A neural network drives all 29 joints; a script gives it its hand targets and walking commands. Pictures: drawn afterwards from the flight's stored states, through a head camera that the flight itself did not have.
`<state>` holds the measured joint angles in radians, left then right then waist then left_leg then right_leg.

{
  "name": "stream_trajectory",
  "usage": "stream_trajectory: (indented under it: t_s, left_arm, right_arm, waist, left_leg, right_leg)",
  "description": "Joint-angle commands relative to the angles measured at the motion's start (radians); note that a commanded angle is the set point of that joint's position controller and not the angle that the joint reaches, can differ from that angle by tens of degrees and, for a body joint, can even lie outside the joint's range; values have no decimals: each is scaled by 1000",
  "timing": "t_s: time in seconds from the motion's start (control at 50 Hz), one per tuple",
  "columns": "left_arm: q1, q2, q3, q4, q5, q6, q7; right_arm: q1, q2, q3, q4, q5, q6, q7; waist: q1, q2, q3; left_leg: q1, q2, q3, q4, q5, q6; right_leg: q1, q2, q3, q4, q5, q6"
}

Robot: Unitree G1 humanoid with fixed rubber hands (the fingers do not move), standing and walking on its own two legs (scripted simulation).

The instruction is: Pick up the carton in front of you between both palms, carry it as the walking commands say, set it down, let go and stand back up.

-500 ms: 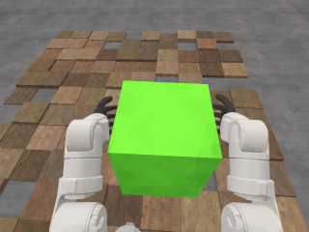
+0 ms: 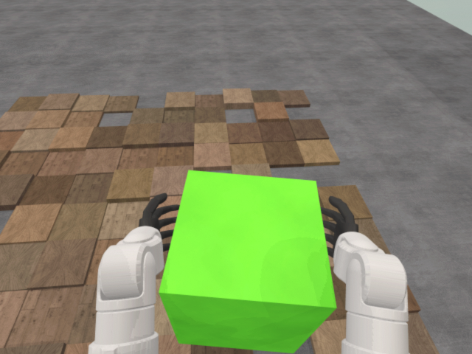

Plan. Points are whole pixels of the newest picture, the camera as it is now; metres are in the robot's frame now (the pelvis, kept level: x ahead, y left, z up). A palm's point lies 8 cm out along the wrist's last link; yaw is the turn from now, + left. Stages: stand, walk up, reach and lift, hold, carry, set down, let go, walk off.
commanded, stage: carry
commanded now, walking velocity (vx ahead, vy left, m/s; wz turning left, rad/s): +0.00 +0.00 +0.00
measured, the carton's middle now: (243, 266) +0.29 -0.01 +0.01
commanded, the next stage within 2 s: none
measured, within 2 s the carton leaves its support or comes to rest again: neither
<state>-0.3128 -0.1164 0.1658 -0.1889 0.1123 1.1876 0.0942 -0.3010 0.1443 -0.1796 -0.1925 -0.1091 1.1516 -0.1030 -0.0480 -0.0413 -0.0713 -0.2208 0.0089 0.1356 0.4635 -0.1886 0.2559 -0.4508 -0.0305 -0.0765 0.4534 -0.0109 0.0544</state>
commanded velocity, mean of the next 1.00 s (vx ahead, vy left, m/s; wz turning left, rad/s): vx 0.00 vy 0.00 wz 0.00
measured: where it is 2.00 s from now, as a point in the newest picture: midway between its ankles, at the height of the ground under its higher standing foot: outside the picture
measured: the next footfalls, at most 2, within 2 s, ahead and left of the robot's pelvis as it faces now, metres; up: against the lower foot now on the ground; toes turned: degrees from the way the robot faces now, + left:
right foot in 0.02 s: +0.17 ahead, -0.10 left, -0.01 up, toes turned -5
left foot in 0.22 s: +0.10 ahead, +0.11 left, +0.00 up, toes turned +7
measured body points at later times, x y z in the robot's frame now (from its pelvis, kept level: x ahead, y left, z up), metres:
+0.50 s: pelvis +0.13 -0.02 -0.01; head +0.12 -0.02 +0.44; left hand +0.49 +0.16 +0.11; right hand +0.51 -0.15 +0.12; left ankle +0.06 +0.10 -0.74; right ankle +0.13 -0.09 -0.74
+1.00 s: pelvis +0.18 +0.00 +0.01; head +0.23 +0.01 +0.45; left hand +0.56 +0.16 +0.11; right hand +0.56 -0.15 +0.11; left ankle +0.07 +0.10 -0.73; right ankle +0.13 -0.09 -0.73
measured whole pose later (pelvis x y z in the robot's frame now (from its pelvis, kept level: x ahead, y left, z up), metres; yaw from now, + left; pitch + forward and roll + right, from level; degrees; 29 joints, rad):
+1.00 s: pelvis +0.18 +0.00 +0.01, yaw +1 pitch +7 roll +0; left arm -0.72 0.00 0.20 0.10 0.06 1.25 0.14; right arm -0.71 0.02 -0.26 0.09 -0.07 1.22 -0.13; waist -0.01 -0.03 -0.01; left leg -0.17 0.03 0.13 0.42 -0.17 0.08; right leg -0.27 -0.02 -0.14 0.45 -0.08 0.01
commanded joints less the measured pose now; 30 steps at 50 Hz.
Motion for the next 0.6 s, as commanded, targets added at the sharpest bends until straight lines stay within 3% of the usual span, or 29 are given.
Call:
stream_trajectory:
  t_s: [0.0, 0.02, 0.04, 0.06, 0.08, 0.1, 0.18, 0.2, 0.22, 0.28, 0.34, 0.42, 0.5, 0.58]
  left_arm:
    - [-601, -872, -737, -55, -379, -22, -223]
    - [-631, -828, -724, -29, -377, -16, -220]
    - [-665, -781, -702, 13, -376, -12, -212]
    - [-659, -751, -673, 48, -386, -12, -206]
    - [-690, -748, -658, 67, -397, -16, -201]
    - [-737, -753, -644, 79, -408, -20, -199]
    - [-919, -789, -598, 114, -452, -24, -195]
    - [-929, -797, -581, 149, -454, -21, -194]
    - [-952, -811, -568, 176, -456, -16, -194]
    - [-1020, -876, -542, 255, -463, -4, -203]
    - [-1087, -948, -534, 284, -480, -3, -210]
    - [-1180, -994, -538, 254, -512, -5, -206]
    - [-1157, -998, -526, 263, -514, 4, -202]
    - [-1158, -1004, -523, 259, -513, 8, -203]
  right_arm:
    - [-588, 878, 799, -3, 456, 15, 272]
    - [-617, 841, 785, 14, 447, 22, 265]
    - [-661, 836, 767, 52, 453, 41, 256]
    - [-698, 815, 752, 70, 464, 48, 251]
    - [-748, 813, 743, 90, 477, 49, 245]
    - [-801, 823, 734, 118, 486, 47, 238]
    - [-924, 868, 667, 217, 492, 42, 206]
    - [-931, 884, 647, 255, 492, 47, 202]
    - [-949, 889, 618, 285, 484, 49, 200]
    - [-964, 910, 542, 372, 450, 48, 201]
    - [-986, 947, 497, 403, 428, 46, 208]
    - [-1063, 969, 489, 364, 436, 48, 205]
    - [-1058, 960, 486, 357, 432, 60, 196]
    - [-1077, 973, 500, 335, 438, 63, 194]
  waist:
    - [50, 130, -371]
    - [46, -3, -373]
    - [58, -110, -411]
    - [67, -128, -415]
    - [66, -110, -402]
    - [56, -89, -400]
    - [49, -100, -448]
    - [51, -85, -463]
    - [54, -33, -467]
    - [50, 51, -434]
    - [54, 80, -415]
    - [62, 75, -412]
    - [60, 54, -428]
    - [64, 14, -429]
  left_leg:
    - [-94, 67, 17, 176, 173, -180]
    - [-249, 21, 3, 267, -191, -223]
    - [-281, 12, -64, 272, -335, -240]
    - [-252, 19, -93, 271, -371, -247]
    - [-222, 26, -113, 247, -368, -246]
    - [-191, 38, -122, 209, -347, -245]
    - [-1, 54, -113, -7, -55, -242]
    - [36, 84, -136, -9, 7, -241]
    - [55, 118, -154, 17, 115, -231]
    - [65, 141, -141, 71, 309, -192]
    - [88, 138, -131, 83, 423, -178]
    - [119, 126, -118, 68, 420, -194]
    - [113, 112, -103, 83, 451, -203]
    - [48, 71, -72, 33, 312, -222]
  right_leg:
    - [486, -36, -42, -122, 396, -14]
    - [618, -229, 153, -14, 856, -64]
    - [674, -319, 230, 17, 934, -177]
    - [611, -319, 266, -38, 700, -216]
    - [553, -304, 273, -79, 509, -218]
    - [519, -293, 263, -91, 413, -208]
    - [444, -190, 105, -45, 328, -159]
    - [422, -171, 87, -17, 282, -147]
    - [402, -146, 66, 14, 256, -133]
    - [345, -131, 59, 61, 287, -116]
    - [305, -128, 64, 64, 339, -115]
    - [306, -118, 59, 40, 361, -118]
    - [358, -109, 47, 47, 468, -118]
    - [455, -118, 53, 55, 629, -135]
